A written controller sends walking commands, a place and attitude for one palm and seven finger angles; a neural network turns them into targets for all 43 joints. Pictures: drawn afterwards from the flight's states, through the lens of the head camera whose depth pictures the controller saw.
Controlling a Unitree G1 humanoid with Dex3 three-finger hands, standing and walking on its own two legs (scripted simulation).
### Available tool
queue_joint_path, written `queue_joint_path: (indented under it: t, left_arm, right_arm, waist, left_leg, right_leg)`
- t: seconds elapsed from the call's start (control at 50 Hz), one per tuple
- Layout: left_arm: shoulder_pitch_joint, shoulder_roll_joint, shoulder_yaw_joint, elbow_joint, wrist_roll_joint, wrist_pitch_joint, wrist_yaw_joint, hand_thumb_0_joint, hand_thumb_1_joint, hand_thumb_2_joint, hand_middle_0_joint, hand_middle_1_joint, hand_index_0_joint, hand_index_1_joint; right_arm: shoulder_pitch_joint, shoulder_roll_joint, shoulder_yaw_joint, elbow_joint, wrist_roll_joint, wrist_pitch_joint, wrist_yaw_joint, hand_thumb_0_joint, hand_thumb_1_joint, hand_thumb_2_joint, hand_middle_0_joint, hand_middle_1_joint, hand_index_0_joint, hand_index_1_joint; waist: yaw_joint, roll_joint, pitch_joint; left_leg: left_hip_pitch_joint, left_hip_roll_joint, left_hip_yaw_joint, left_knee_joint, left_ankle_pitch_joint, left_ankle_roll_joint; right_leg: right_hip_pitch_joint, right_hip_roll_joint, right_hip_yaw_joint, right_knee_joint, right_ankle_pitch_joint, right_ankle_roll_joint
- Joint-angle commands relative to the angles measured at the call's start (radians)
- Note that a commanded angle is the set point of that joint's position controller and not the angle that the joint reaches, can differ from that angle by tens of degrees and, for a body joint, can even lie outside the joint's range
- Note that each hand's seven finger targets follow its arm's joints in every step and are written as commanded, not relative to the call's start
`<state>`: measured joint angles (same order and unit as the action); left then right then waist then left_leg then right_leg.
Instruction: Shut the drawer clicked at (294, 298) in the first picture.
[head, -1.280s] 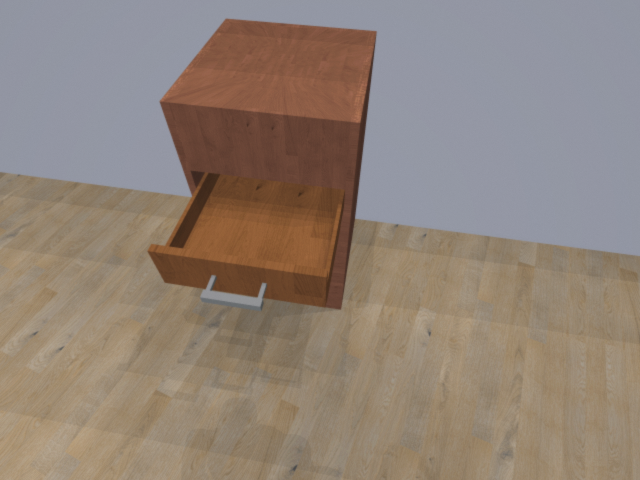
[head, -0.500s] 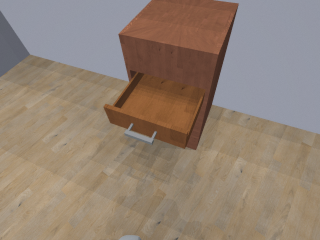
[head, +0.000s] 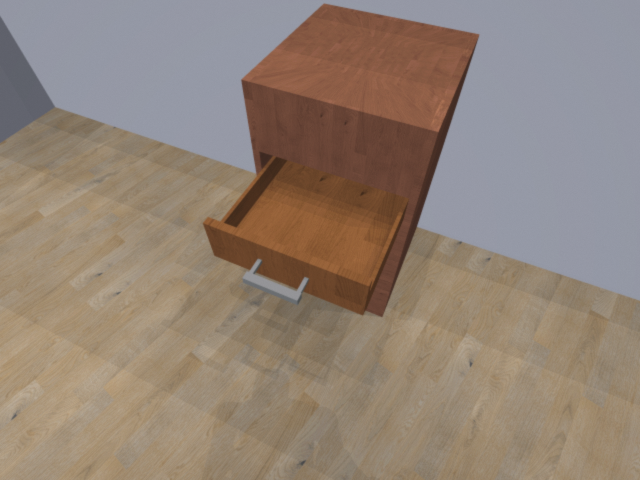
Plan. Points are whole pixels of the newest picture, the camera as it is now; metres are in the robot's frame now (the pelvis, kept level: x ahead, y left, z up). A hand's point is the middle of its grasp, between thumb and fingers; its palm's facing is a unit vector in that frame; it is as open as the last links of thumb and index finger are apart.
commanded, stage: stand and wait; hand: left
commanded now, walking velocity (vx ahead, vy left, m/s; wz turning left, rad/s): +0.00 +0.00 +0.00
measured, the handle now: (276, 280) +0.52 +0.12 -0.25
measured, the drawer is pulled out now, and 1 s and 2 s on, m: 0.26 0.26 0.26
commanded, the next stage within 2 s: look at it before walking up in 0.20 s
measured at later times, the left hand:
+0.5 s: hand out of the picture -0.01 +0.17 -0.17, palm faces +0.06 -0.98 -0.19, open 7.3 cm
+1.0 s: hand out of the picture -0.01 +0.17 -0.18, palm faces +0.04 -0.98 -0.18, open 7.3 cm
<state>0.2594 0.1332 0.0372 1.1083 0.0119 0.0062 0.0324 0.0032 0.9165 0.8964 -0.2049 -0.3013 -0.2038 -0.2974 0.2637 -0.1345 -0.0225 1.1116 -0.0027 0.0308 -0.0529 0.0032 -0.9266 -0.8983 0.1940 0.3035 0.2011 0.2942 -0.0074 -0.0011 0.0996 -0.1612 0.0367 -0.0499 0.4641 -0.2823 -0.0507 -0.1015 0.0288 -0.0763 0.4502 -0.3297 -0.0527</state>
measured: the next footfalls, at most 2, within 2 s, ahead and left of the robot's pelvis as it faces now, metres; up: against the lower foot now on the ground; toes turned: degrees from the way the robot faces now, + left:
left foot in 1.60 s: +0.07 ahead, +0.13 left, +0.00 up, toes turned -16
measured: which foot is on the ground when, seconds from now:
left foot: down 0.00-1.00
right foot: down 0.00-1.00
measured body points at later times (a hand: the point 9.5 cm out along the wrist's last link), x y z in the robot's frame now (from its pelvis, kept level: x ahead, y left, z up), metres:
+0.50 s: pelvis +0.00 +0.01 +0.00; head +0.03 +0.00 +0.45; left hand -0.01 +0.22 -0.16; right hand -0.03 -0.19 -0.16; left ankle -0.02 +0.16 -0.74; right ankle -0.05 -0.08 -0.74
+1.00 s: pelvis +0.00 +0.01 +0.00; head +0.04 +0.00 +0.45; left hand -0.01 +0.22 -0.16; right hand -0.02 -0.20 -0.16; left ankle -0.02 +0.16 -0.74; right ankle -0.05 -0.08 -0.74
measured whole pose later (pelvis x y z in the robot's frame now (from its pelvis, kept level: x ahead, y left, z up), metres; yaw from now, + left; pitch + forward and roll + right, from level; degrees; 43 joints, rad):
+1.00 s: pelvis +0.00 +0.01 +0.00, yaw -2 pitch -1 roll +0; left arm 0.28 0.12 0.04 1.12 0.01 0.01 0.03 0.00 0.91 0.90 -0.20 -0.30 -0.20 -0.30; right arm 0.28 -0.11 -0.02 1.12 -0.01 0.02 -0.06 0.01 -0.91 -0.90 0.19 0.30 0.20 0.29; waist 0.01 0.01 0.10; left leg -0.15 0.05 -0.02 0.47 -0.29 -0.05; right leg -0.11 0.04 -0.04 0.44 -0.32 -0.05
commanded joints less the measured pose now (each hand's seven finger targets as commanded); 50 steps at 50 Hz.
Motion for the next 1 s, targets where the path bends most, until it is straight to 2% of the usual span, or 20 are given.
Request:
queue_joint_path:
  t: [0.0, 0.04, 0.06, 0.12, 0.2, 0.3, 0.34, 0.4, 0.42, 0.54, 0.66, 0.68, 0.78, 0.82, 0.88, 0.98]
  left_arm:
    - [0.085, 0.113, 0.024, -0.039, -0.006, -0.005, 0.013, 0.000, 0.900, 0.900, -0.200, -0.300, -0.200, -0.300]
    - [0.077, 0.108, 0.022, -0.042, -0.007, -0.002, 0.012, 0.000, 0.900, 0.900, -0.200, -0.300, -0.200, -0.300]
    - [0.071, 0.108, 0.022, -0.044, -0.008, -0.002, 0.012, 0.000, 0.900, 0.900, -0.200, -0.300, -0.200, -0.300]
    - [0.066, 0.099, 0.019, -0.045, -0.008, -0.003, 0.012, 0.000, 0.900, 0.900, -0.200, -0.300, -0.200, -0.300]
    - [0.073, 0.098, 0.017, -0.041, -0.009, -0.008, 0.011, 0.000, 0.900, 0.900, -0.200, -0.300, -0.200, -0.300]
    - [0.078, 0.091, 0.013, -0.033, -0.009, -0.010, 0.011, 0.000, 0.900, 0.900, -0.200, -0.300, -0.200, -0.300]
    - [0.076, 0.090, 0.012, -0.029, -0.010, -0.009, 0.010, 0.000, 0.900, 0.900, -0.200, -0.300, -0.200, -0.300]
    - [0.089, 0.085, 0.007, -0.023, -0.009, -0.012, 0.010, 0.000, 0.900, 0.900, -0.200, -0.300, -0.200, -0.300]
    - [0.083, 0.083, 0.007, -0.023, -0.009, -0.012, 0.010, 0.000, 0.900, 0.900, -0.200, -0.300, -0.200, -0.300]
    - [0.106, 0.079, 0.005, -0.009, -0.009, -0.015, 0.010, 0.000, 0.900, 0.900, -0.200, -0.300, -0.200, -0.300]
    - [0.118, 0.075, 0.003, 0.002, -0.009, -0.015, 0.010, 0.000, 0.900, 0.900, -0.200, -0.300, -0.200, -0.300]
    - [0.114, 0.076, 0.003, 0.003, -0.009, -0.016, 0.010, 0.000, 0.900, 0.900, -0.200, -0.300, -0.200, -0.300]
    - [0.120, 0.072, 0.002, 0.008, -0.009, -0.015, 0.011, 0.000, 0.900, 0.900, -0.200, -0.300, -0.200, -0.300]
    - [0.118, 0.071, 0.002, 0.006, -0.008, -0.015, 0.011, 0.000, 0.900, 0.900, -0.200, -0.300, -0.200, -0.300]
    - [0.109, 0.085, 0.012, 0.002, -0.008, -0.009, 0.009, 0.000, 0.900, 0.900, -0.200, -0.300, -0.200, -0.300]
    - [0.073, 0.124, 0.052, -0.045, 0.000, 0.015, -0.001, 0.000, 0.900, 0.900, -0.200, -0.300, -0.200, -0.300]
  right_arm:
    - [0.082, -0.068, -0.012, -0.024, -0.005, -0.015, -0.002, 0.000, -0.900, -0.900, 0.200, 0.300, 0.200, 0.300]
    - [0.098, -0.064, -0.011, -0.012, -0.007, -0.015, -0.002, 0.000, -0.900, -0.900, 0.200, 0.300, 0.200, 0.300]
    - [0.105, -0.062, -0.010, -0.010, -0.007, -0.015, -0.002, 0.000, -0.900, -0.900, 0.200, 0.300, 0.200, 0.300]
    - [0.124, -0.060, -0.008, -0.001, -0.009, -0.020, -0.003, 0.000, -0.900, -0.900, 0.200, 0.300, 0.200, 0.300]
    - [0.126, -0.049, -0.004, 0.001, -0.008, -0.023, -0.003, 0.000, -0.900, -0.900, 0.200, 0.300, 0.200, 0.300]
    - [0.130, -0.045, -0.001, 0.004, -0.007, -0.026, -0.003, 0.000, -0.900, -0.900, 0.200, 0.300, 0.200, 0.300]
    - [0.137, -0.042, 0.001, 0.009, -0.007, -0.026, -0.003, 0.000, -0.900, -0.900, 0.200, 0.300, 0.200, 0.300]
    - [0.130, -0.042, 0.001, 0.004, -0.007, -0.026, -0.003, 0.000, -0.900, -0.900, 0.200, 0.300, 0.200, 0.300]
    - [0.136, -0.045, 0.002, 0.009, -0.008, -0.026, -0.003, 0.000, -0.900, -0.900, 0.200, 0.300, 0.200, 0.300]
    - [0.135, -0.046, 0.005, 0.009, -0.007, -0.029, -0.007, 0.000, -0.900, -0.900, 0.200, 0.300, 0.200, 0.300]
    - [0.132, -0.047, 0.007, 0.010, -0.007, -0.027, -0.008, 0.000, -0.900, -0.900, 0.200, 0.300, 0.200, 0.300]
    - [0.134, -0.049, 0.008, 0.009, -0.007, -0.028, -0.008, 0.000, -0.900, -0.900, 0.200, 0.300, 0.200, 0.300]
    - [0.132, -0.051, 0.008, 0.009, -0.008, -0.030, -0.010, 0.000, -0.900, -0.900, 0.200, 0.300, 0.200, 0.300]
    - [0.140, -0.051, 0.008, 0.010, -0.007, -0.029, -0.010, 0.000, -0.900, -0.900, 0.200, 0.300, 0.200, 0.300]
    - [0.132, -0.061, 0.002, 0.009, -0.009, -0.025, -0.013, 0.000, -0.900, -0.900, 0.200, 0.300, 0.200, 0.300]
    - [0.111, -0.096, -0.028, -0.027, -0.009, -0.009, -0.021, 0.000, -0.900, -0.900, 0.200, 0.300, 0.200, 0.300]
  waist:
    - [0.008, -0.007, -0.048]
    - [0.006, 0.018, -0.019]
    - [0.006, 0.007, -0.006]
    - [0.005, 0.036, -0.007]
    - [0.007, 0.003, -0.012]
    - [0.007, 0.005, 0.001]
    - [0.004, 0.025, 0.012]
    - [0.005, 0.002, 0.012]
    - [0.000, 0.021, 0.015]
    - [0.002, 0.002, -0.011]
    - [0.002, 0.030, 0.010]
    - [0.000, 0.013, 0.006]
    - [0.002, 0.030, 0.000]
    - [0.001, 0.006, 0.002]
    - [0.003, 0.022, 0.011]
    - [-0.002, 0.005, -0.011]
  left_leg:
    - [-0.008, 0.036, -0.001, 0.007, 0.307, 0.059]
    - [-0.019, 0.040, -0.010, -0.003, 0.319, 0.062]
    - [-0.027, 0.041, -0.015, -0.010, 0.314, 0.063]
    - [-0.023, 0.047, -0.025, -0.023, 0.336, 0.068]
    - [-0.010, 0.042, -0.019, -0.033, 0.322, 0.065]
    - [-0.006, 0.040, -0.017, -0.054, 0.299, 0.065]
    - [-0.015, 0.038, -0.015, -0.063, 0.284, 0.064]
    - [0.003, 0.038, -0.017, -0.066, 0.268, 0.065]
    - [-0.008, 0.038, -0.014, -0.068, 0.267, 0.065]
    - [0.020, 0.040, -0.007, -0.063, 0.308, 0.065]
    - [0.020, 0.039, -0.002, -0.068, 0.292, 0.062]
    - [0.020, 0.041, -0.003, -0.071, 0.294, 0.061]
    - [0.027, 0.043, 0.001, -0.069, 0.305, 0.061]
    - [0.023, 0.045, -0.001, -0.067, 0.312, 0.063]
    - [0.027, 0.051, 0.018, -0.048, 0.299, 0.058]
    - [-0.001, 0.079, 0.068, 0.025, 0.237, 0.052]
  right_leg:
    - [-0.004, -0.139, 0.077, -0.041, 0.367, -0.009]
    - [-0.019, -0.133, 0.073, -0.046, 0.327, -0.005]
    - [-0.024, -0.130, 0.071, -0.051, 0.308, -0.004]
    - [-0.020, -0.120, 0.066, -0.056, 0.267, -0.002]
    - [-0.015, -0.119, 0.071, -0.073, 0.291, -0.002]
    - [-0.021, -0.116, 0.071, -0.092, 0.266, 0.001]
    - [-0.018, -0.118, 0.077, -0.102, 0.251, 0.001]
    - [-0.035, -0.113, 0.079, -0.114, 0.233, 0.003]
    - [-0.026, -0.115, 0.078, -0.118, 0.226, 0.003]
    - [-0.011, -0.118, 0.079, -0.110, 0.310, 0.004]
    - [-0.020, -0.118, 0.084, -0.119, 0.302, 0.004]
    - [-0.016, -0.117, 0.084, -0.118, 0.304, 0.004]
    - [-0.013, -0.116, 0.086, -0.117, 0.312, 0.004]
    - [-0.010, -0.114, 0.079, -0.114, 0.312, 0.004]
    - [-0.030, -0.115, 0.103, -0.103, 0.339, 0.000]
    - [-0.072, -0.111, 0.159, -0.021, 0.403, -0.018]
